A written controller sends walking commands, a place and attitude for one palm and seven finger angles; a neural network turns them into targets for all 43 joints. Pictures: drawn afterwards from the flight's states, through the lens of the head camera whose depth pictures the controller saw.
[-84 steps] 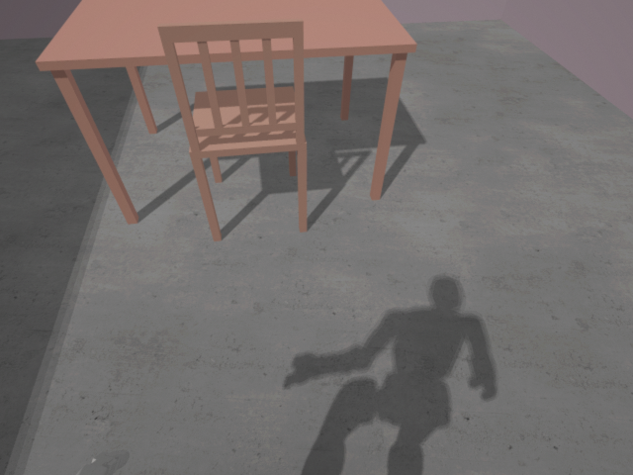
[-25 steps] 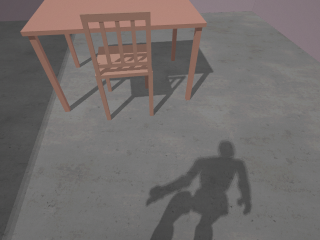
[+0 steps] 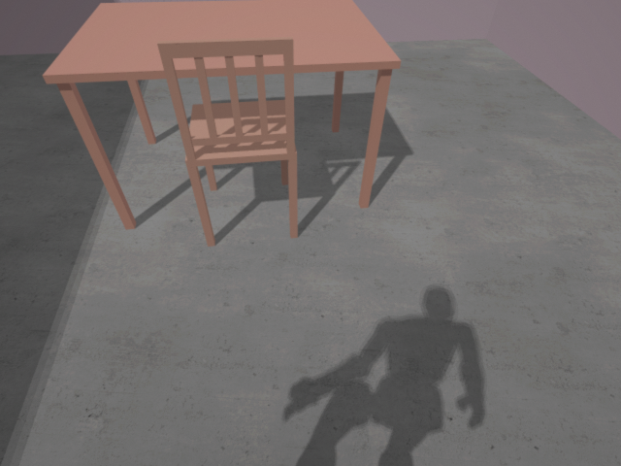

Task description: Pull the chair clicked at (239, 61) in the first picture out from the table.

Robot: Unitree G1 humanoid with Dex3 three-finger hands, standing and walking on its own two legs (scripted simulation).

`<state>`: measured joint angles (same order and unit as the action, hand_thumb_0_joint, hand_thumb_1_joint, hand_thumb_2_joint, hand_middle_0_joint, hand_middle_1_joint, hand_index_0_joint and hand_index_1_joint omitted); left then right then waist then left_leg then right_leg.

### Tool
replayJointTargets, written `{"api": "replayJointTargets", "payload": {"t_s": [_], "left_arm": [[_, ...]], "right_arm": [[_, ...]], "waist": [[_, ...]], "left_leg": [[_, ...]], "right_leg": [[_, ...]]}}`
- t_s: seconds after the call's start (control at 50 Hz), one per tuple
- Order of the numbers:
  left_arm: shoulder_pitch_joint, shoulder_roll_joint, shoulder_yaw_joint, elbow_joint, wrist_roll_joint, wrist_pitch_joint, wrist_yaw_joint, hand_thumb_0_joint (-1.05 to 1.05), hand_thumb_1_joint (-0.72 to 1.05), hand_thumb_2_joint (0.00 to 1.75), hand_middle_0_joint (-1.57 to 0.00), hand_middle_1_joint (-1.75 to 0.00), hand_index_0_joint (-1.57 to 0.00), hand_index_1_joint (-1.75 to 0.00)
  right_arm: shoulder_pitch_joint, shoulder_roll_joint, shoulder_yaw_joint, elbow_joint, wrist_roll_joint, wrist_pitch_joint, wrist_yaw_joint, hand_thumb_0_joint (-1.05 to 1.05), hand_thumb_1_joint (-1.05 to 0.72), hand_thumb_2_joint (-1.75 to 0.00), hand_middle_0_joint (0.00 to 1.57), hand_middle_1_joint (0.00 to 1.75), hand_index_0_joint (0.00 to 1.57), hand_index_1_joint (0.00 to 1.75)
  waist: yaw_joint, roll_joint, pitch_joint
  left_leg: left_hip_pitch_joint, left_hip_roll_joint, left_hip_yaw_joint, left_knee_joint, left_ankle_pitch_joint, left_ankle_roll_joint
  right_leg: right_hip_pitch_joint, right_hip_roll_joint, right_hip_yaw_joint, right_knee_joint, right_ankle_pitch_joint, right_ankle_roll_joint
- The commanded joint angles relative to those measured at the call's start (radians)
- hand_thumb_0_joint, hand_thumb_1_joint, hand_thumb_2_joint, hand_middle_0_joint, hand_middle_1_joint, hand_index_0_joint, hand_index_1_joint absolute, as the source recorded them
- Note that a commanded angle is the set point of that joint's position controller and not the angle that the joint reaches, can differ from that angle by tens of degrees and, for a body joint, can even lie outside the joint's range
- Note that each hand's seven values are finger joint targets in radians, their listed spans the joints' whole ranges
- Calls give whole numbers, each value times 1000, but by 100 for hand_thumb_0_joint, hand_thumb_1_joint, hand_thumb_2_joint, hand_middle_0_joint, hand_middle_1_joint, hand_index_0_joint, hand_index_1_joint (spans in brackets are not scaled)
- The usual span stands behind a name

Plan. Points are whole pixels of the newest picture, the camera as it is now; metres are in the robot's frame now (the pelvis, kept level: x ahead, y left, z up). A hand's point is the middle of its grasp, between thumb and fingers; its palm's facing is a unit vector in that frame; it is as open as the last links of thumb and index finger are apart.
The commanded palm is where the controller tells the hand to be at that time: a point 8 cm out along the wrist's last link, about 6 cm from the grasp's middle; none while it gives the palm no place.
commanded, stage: walk to a spot facing it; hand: left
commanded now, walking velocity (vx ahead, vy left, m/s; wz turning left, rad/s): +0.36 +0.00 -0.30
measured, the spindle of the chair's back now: (234, 98) +1.18 +0.33 -0.10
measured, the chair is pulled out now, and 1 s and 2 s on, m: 0.00 0.00 0.00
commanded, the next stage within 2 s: turn to face it in 1.00 s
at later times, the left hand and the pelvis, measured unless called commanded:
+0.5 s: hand (239, 396) +0.28 +0.14 -0.19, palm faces -0.20 -0.96 -0.19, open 7.3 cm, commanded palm none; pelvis +0.17 -0.03 -0.03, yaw -10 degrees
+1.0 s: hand (251, 355) +0.36 +0.14 -0.20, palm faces -0.09 -0.99 -0.11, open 7.4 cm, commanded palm none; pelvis +0.39 -0.03 -0.02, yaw -11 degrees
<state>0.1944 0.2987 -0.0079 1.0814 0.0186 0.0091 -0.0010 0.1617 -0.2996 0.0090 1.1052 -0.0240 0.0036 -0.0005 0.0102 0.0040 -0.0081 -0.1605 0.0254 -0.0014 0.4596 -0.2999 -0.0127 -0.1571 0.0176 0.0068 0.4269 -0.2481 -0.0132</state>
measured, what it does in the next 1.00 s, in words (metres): walks ahead: right foot, then left foot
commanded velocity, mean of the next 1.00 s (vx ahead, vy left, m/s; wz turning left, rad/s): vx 0.35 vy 0.00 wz -0.19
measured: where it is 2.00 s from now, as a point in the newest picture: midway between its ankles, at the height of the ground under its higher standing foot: (342, 393)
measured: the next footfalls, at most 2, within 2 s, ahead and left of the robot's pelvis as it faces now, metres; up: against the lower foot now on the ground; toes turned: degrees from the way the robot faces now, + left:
right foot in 0.50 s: +0.28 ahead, -0.15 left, +0.00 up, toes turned -17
left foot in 0.94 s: +0.51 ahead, +0.05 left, +0.00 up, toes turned +1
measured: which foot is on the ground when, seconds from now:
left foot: down 0.00-0.50, up 0.52-0.92, down 0.94-1.00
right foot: down 0.00-0.14, up 0.16-0.48, down 0.50-0.96, up 0.98-1.00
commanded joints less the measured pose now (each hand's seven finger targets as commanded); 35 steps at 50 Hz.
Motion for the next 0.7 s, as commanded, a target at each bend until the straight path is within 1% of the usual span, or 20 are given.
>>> {"api": "replayJointTargets", "payload": {"t_s": [0.0, 0.04, 0.08, 0.1, 0.12, 0.14, 0.2, 0.26, 0.28, 0.34, 0.38, 0.4, 0.44, 0.46, 0.48, 0.5, 0.54, 0.6, 0.64, 0.68], "left_arm": [[90, 167, 54, -41, -1, -2, 1, 0, 90, 90, -20, -30, -20, -30], [85, 151, 63, -56, -5, -12, 0, 0, 90, 90, -20, -30, -20, -30], [51, 99, 60, -72, -8, -18, -6, 0, 90, 90, -20, -30, -20, -30], [27, 54, 54, -92, -7, -21, -14, 0, 90, 90, -20, -30, -20, -30], [-33, 16, 50, -126, -2, -33, -13, 0, 90, 90, -20, -30, -20, -30], [-73, 29, 56, -147, 6, -36, -8, 0, 90, 90, -20, -30, -20, -30], [-36, -4, 62, -120, 5, -41, -25, 0, 90, 90, -20, -30, -20, -30], [-27, -59, 58, -120, 3, -26, -38, 0, 90, 90, -20, -30, -20, -30], [-49, -70, 54, -128, 3, -23, -42, 0, 90, 90, -20, -30, -20, -30], [-99, -98, 51, -144, 1, -26, -46, 0, 90, 90, -20, -30, -20, -30], [-59, -88, 57, -129, 1, -31, -42, 0, 90, 90, -20, -30, -20, -30], [-12, -77, 61, -113, 2, -34, -37, 0, 90, 90, -20, -30, -20, -30], [214, -23, 84, -41, 12, -49, -28, 0, 90, 90, -20, -30, -20, -30], [342, 67, 111, -7, 18, -64, -15, 0, 90, 90, -20, -30, -20, -30], [407, 166, 135, 5, 8, -68, -1, 0, 90, 90, -20, -30, -20, -30], [371, 166, 135, 0, -15, -61, 7, 0, 90, 90, -20, -30, -20, -30], [225, 94, 113, -36, -9, -63, 14, 0, 90, 90, -20, -30, -20, -30], [92, 5, 80, -55, 4, -77, 19, 0, 90, 90, -20, -30, -20, -30], [88, -5, 73, -56, 7, -82, 15, 0, 90, 90, -20, -30, -20, -30], [100, -10, 72, -49, 5, -85, 12, 0, 90, 90, -20, -30, -20, -30]], "right_arm": [[43, -78, -24, -58, -3, -11, 0, 0, -90, -90, 20, 30, 20, 30], [87, -60, -30, -57, 0, -27, -1, 0, -90, -90, 20, 30, 20, 30], [180, -59, -36, -32, 3, -45, -6, 0, -90, -90, 20, 30, 20, 30], [267, -116, -54, -5, -2, -50, -12, 0, -90, -90, 20, 30, 20, 30], [361, -156, -71, 11, -9, -57, -19, 0, -90, -90, 20, 30, 20, 30], [386, -133, -67, 14, -6, -61, -25, 0, -90, -90, 20, 30, 20, 30], [333, -43, -52, 0, 2, -86, -33, 0, -90, -90, 20, 30, 20, 30], [324, -26, -55, 6, 0, -97, -36, 0, -90, -90, 20, 30, 20, 30], [339, -13, -52, 13, 0, -98, -36, 0, -90, -90, 20, 30, 20, 30], [361, -5, -52, 35, -5, -96, -36, 0, -90, -90, 20, 30, 20, 30], [367, -21, -58, 48, -2, -92, -36, 0, -90, -90, 20, 30, 20, 30], [366, -29, -60, 51, 1, -90, -35, 0, -90, -90, 20, 30, 20, 30], [332, -34, -65, 43, 11, -87, -32, 0, -90, -90, 20, 30, 20, 30], [335, 3, -58, 30, 20, -88, -18, 0, -90, -90, 20, 30, 20, 30], [376, 74, -49, -5, 30, -93, -18, 0, -90, -90, 20, 30, 20, 30], [274, 51, -54, -36, 33, -87, -19, 0, -90, -90, 20, 30, 20, 30], [178, 71, -59, -51, 20, -85, -9, 0, -90, -90, 20, 30, 20, 30], [257, 123, -57, -26, 0, -46, -5, 0, -90, -90, 20, 30, 20, 30], [273, 129, -59, -30, -2, -28, 1, 0, -90, -90, 20, 30, 20, 30], [209, 120, -62, -61, 0, -26, 10, 0, -90, -90, 20, 30, 20, 30]], "waist": [[8, -154, 134], [-14, -125, 142], [-59, 3, 132], [-93, 172, 130], [-124, 291, 152], [-121, 221, 189], [-62, 48, 192], [-31, 120, 171], [-38, 130, 178], [-44, 148, 180], [-22, 138, 141], [2, 131, 107], [110, 86, -11], [166, -50, -103], [142, -286, -230], [144, -148, -171], [91, -53, 10], [-29, -23, 76], [-56, -81, 95], [-48, -116, 120]], "left_leg": [[-173, 10, 58, 122, -173, 13], [-121, 25, 60, 97, -126, 18], [54, 72, -12, -61, -115, 44], [157, 205, -199, -164, -160, 100], [229, 357, -383, -277, -102, 179], [222, 403, -399, -289, -10, 217], [202, 358, -226, -253, 289, 211], [181, 288, -35, -264, 343, 168], [164, 265, 6, -271, 352, 155], [146, 242, 90, -261, 430, 137], [158, 257, 121, -184, 621, 134], [154, 259, 137, -109, 741, 126], [74, 205, 198, 189, 773, 78], [-140, 163, 218, 471, 485, 43], [-372, 22, 177, 819, -219, 4], [-430, 52, 46, 950, -244, 37], [-476, 130, 14, 955, -101, 35], [-330, 156, 19, 786, -41, 17], [-308, 152, 52, 683, 4, -2], [-325, 154, 66, 578, 59, -14]], "right_leg": [[-79, -214, 318, -244, -480, -117], [-117, -210, 300, -201, -393, -136], [-235, -108, 176, -24, -239, -100], [-366, -5, 50, 195, -193, -59], [-519, 33, -56, 421, -284, -27], [-582, -29, 9, 549, -297, -26], [-587, -103, 15, 658, -170, -16], [-531, -114, -41, 577, -80, -3], [-504, -107, -70, 521, -46, -4], [-397, -75, -145, 330, 7, -19], [-278, -37, -171, 261, 3, -47], [-197, -13, -184, 239, 6, -60], [101, 19, -194, 132, 101, -82], [328, -146, 3, 93, 39, -140], [473, -441, 500, -45, 37, -266], [390, -470, 581, -144, 1, -300], [132, -412, 414, -169, -34, -257], [-144, -320, 169, -213, 26, -183], [-213, -279, 76, -245, 22, -161], [-209, -264, 58, -276, -10, -162]]}}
